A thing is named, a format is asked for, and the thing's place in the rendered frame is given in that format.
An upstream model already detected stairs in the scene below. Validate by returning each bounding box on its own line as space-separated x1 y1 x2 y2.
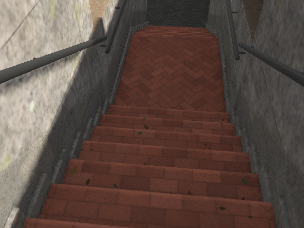
22 104 276 228
135 25 217 38

